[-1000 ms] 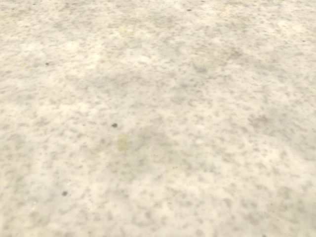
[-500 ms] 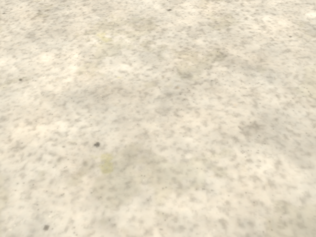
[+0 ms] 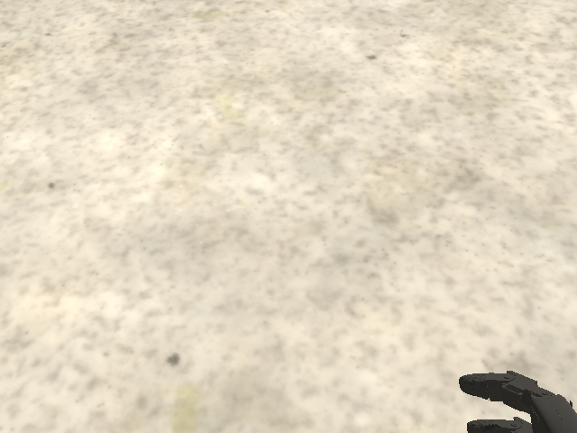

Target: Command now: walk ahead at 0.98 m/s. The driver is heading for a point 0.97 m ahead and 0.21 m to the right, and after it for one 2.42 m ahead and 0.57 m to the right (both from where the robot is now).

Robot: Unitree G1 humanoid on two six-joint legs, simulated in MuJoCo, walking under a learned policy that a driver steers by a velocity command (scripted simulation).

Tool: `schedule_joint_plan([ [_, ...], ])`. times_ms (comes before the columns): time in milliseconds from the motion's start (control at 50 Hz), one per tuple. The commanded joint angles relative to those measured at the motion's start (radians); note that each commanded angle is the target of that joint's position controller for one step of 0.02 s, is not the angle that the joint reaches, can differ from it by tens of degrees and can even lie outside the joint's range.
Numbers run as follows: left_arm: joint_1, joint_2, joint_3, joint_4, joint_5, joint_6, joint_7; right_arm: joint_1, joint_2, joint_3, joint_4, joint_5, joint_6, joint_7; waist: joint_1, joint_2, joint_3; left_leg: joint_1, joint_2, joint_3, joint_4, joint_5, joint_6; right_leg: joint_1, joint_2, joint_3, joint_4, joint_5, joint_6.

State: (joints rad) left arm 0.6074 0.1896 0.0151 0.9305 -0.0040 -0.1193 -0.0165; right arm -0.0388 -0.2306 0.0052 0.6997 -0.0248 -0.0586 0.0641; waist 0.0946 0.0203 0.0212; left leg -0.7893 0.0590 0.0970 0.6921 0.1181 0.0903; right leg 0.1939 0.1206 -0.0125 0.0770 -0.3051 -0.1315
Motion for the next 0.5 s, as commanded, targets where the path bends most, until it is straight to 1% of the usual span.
schedule_joint_plan([
  [20,-0.003,0.178,0.027,-0.023,0.004,-0.015,0.019,-0.089,-0.058,-0.003,-0.063,0.006,-0.014,-0.011,-0.060,-0.085,0.063,0.241,-0.101,0.070,-0.122,0.008,0.038,-0.097,-0.251,0.030,0.027,1.128,0.047],
  [40,-0.003,0.201,0.030,-0.012,0.012,-0.008,0.028,-0.063,-0.082,-0.010,-0.056,0.003,-0.012,-0.020,-0.083,-0.117,0.023,0.289,-0.136,0.076,-0.128,-0.054,0.048,-0.037,-0.271,0.028,0.103,1.301,0.053],
  [60,-0.010,0.222,0.034,-0.002,0.025,0.004,0.040,0.017,-0.114,-0.021,-0.035,0.004,-0.012,-0.031,-0.130,-0.144,-0.029,0.374,-0.160,0.063,-0.134,-0.121,0.061,-0.001,-0.291,0.032,0.229,1.422,0.059],
  [80,-0.029,0.240,0.040,0.004,0.039,0.018,0.050,0.174,-0.158,-0.040,0.013,0.007,-0.011,-0.045,-0.202,-0.153,-0.109,0.527,-0.174,0.040,-0.141,-0.182,0.079,-0.005,-0.306,0.036,0.425,1.469,0.061],
  [100,-0.092,0.263,0.047,-0.004,0.045,0.032,0.053,0.389,-0.190,-0.060,0.082,0.008,-0.010,-0.062,-0.305,-0.152,-0.186,0.741,-0.141,0.007,-0.194,-0.212,0.105,-0.091,-0.303,0.018,0.689,1.396,0.055],
  [120,-0.149,0.228,0.041,-0.030,0.046,0.030,0.046,0.579,-0.245,-0.087,0.120,-0.010,-0.005,-0.082,-0.377,-0.091,-0.286,0.999,0.014,-0.140,-0.138,-0.445,0.154,-0.316,-0.240,-0.004,1.045,1.016,0.026],
  [140,-0.044,0.050,0.006,-0.068,0.000,0.009,0.021,0.549,-0.288,-0.102,0.118,-0.035,-0.004,-0.078,-0.213,0.260,-0.380,1.307,0.314,-0.731,-0.207,-0.590,0.289,-0.789,-0.026,0.036,1.470,-0.114,0.075],
  [160,-0.101,0.161,0.019,-0.082,-0.005,-0.001,0.024,0.484,-0.224,-0.102,0.114,-0.013,-0.004,-0.059,-0.235,0.083,-0.345,1.262,0.307,-0.878,-0.367,-0.724,0.330,-0.966,-0.060,0.123,1.512,-0.085,0.025],
  [180,-0.226,0.173,0.020,-0.114,-0.002,-0.006,0.025,0.416,-0.173,-0.093,0.122,-0.008,-0.014,-0.056,-0.210,0.018,-0.167,1.099,0.278,-0.724,-0.429,-0.684,0.293,-1.005,-0.127,0.123,1.441,0.008,0.011],
  [200,-0.260,0.155,0.015,-0.124,0.006,-0.007,0.018,0.394,-0.111,-0.083,0.142,-0.011,-0.023,-0.052,-0.165,-0.065,-0.050,0.908,0.248,-0.622,-0.479,-0.583,0.259,-0.962,-0.159,0.114,1.360,0.029,0.005],
  [220,-0.293,0.133,0.011,-0.137,0.025,0.005,0.009,0.381,-0.078,-0.072,0.158,-0.017,-0.035,-0.053,-0.121,-0.086,0.006,0.770,0.196,-0.541,-0.499,-0.529,0.220,-0.912,-0.189,0.129,1.300,0.031,0.011],
  [240,-0.274,0.108,0.003,-0.135,0.043,0.024,-0.006,0.382,-0.055,-0.061,0.174,-0.016,-0.043,-0.059,-0.076,-0.077,0.035,0.667,0.154,-0.475,-0.528,-0.527,0.191,-0.867,-0.203,0.124,1.265,0.027,0.027],
  [260,-0.272,0.082,-0.004,-0.140,0.051,0.039,-0.018,0.393,-0.055,-0.058,0.190,-0.005,-0.053,-0.060,-0.052,-0.046,0.055,0.613,0.135,-0.427,-0.561,-0.528,0.175,-0.861,-0.224,0.117,1.218,0.024,0.040],
  [280,-0.312,0.073,-0.009,-0.161,0.058,0.047,-0.027,0.408,-0.073,-0.061,0.203,0.007,-0.063,-0.058,-0.044,-0.026,0.086,0.576,0.124,-0.388,-0.596,-0.507,0.171,-0.893,-0.248,0.099,1.177,0.036,0.054],
  [300,-0.362,0.076,-0.013,-0.182,0.055,0.052,-0.032,0.412,-0.095,-0.065,0.206,0.010,-0.073,-0.054,-0.045,-0.020,0.113,0.551,0.115,-0.327,-0.633,-0.464,0.162,-0.928,-0.253,0.082,1.135,0.087,0.062],
  [320,-0.424,0.085,-0.015,-0.206,0.048,0.053,-0.034,0.417,-0.107,-0.067,0.205,0.009,-0.082,-0.048,-0.057,-0.019,0.135,0.528,0.097,-0.259,-0.660,-0.386,0.146,-0.944,-0.254,0.071,1.063,0.154,0.063],
  [340,-0.480,0.092,-0.016,-0.227,0.039,0.051,-0.036,0.421,-0.110,-0.066,0.204,0.009,-0.089,-0.042,-0.067,-0.017,0.154,0.509,0.074,-0.181,-0.673,-0.276,0.126,-0.934,-0.250,0.062,0.967,0.230,0.061],
  [360,-0.518,0.094,-0.019,-0.239,0.032,0.047,-0.039,0.417,-0.105,-0.062,0.203,0.013,-0.096,-0.038,-0.070,-0.023,0.161,0.482,0.044,-0.100,-0.676,-0.163,0.099,-0.877,-0.239,0.041,0.856,0.323,0.055],
  [380,-0.550,0.087,-0.022,-0.243,0.023,0.044,-0.047,0.436,-0.105,-0.059,0.207,0.022,-0.103,-0.036,-0.083,-0.035,0.151,0.472,0.023,-0.037,-0.692,-0.045,0.067,-0.800,-0.214,-0.014,0.765,0.416,0.043],
  [400,-0.592,0.072,-0.029,-0.256,0.018,0.042,-0.054,0.464,-0.118,-0.058,0.216,0.031,-0.112,-0.037,-0.098,-0.018,0.150,0.470,0.047,-0.019,-0.725,0.035,0.051,-0.729,-0.204,-0.047,0.700,0.504,0.025],
  [420,-0.622,0.076,-0.029,-0.259,0.015,0.042,-0.057,0.485,-0.126,-0.057,0.227,0.034,-0.116,-0.040,-0.108,-0.020,0.156,0.531,0.058,0.008,-0.741,0.110,0.033,-0.718,-0.190,-0.066,0.652,0.556,0.008],
  [440,-0.646,0.085,-0.027,-0.258,0.016,0.041,-0.058,0.513,-0.134,-0.055,0.237,0.030,-0.115,-0.044,-0.122,-0.017,0.150,0.631,0.064,0.036,-0.732,0.213,0.013,-0.735,-0.169,-0.092,0.604,0.570,-0.007],
  [460,-0.655,0.097,-0.025,-0.253,0.018,0.039,-0.057,0.534,-0.144,-0.054,0.242,0.023,-0.109,-0.052,-0.127,0.004,0.133,0.735,0.069,0.063,-0.689,0.399,-0.005,-0.741,-0.137,-0.126,0.572,0.551,-0.019],
  [480,-0.655,0.115,-0.021,-0.249,0.025,0.038,-0.055,0.550,-0.163,-0.054,0.243,0.015,-0.100,-0.065,-0.123,0.040,0.101,0.832,0.084,0.082,-0.621,0.614,-0.023,-0.733,-0.099,-0.157,0.554,0.499,-0.030],
  [500,-0.633,0.132,-0.016,-0.240,0.032,0.039,-0.053,0.561,-0.188,-0.057,0.244,0.004,-0.087,-0.082,-0.103,0.081,0.056,0.913,0.102,0.095,-0.528,0.820,-0.040,-0.708,-0.056,-0.183,0.549,0.425,-0.038],
])
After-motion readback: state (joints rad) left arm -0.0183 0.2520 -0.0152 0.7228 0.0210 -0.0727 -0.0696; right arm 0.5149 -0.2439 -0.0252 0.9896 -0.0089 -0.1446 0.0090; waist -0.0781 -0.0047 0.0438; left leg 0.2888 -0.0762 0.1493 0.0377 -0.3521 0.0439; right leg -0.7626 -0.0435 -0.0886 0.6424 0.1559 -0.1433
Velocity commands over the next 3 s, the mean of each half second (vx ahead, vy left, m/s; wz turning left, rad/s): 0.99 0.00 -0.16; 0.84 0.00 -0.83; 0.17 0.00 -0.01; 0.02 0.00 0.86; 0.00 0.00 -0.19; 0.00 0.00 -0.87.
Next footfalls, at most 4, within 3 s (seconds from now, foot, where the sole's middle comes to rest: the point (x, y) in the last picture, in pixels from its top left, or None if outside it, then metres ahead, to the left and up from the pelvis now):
0.12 left None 0.31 0.06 -0.77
0.58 right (383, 321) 0.75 -0.11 -0.77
0.98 left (380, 188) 1.20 -0.11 -0.77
1.34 right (454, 219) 1.10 -0.32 -0.77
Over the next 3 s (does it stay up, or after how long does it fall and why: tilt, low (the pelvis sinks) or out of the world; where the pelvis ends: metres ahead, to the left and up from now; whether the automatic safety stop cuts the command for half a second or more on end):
stays up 1.09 -0.14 0.00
